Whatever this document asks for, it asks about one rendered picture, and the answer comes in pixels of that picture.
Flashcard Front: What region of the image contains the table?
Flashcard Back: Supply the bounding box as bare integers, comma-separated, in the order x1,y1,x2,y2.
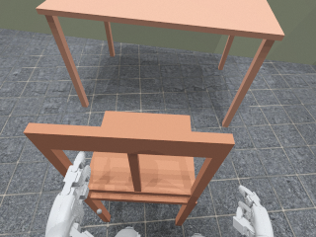
36,0,285,127

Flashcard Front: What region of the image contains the chair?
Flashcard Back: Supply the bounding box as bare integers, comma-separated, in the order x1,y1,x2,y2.
23,111,235,226

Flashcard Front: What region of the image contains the robot right hand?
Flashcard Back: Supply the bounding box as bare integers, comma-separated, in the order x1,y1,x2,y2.
233,185,274,237

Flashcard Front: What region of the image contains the robot left hand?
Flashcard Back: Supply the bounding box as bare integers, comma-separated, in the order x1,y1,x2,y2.
44,151,94,237

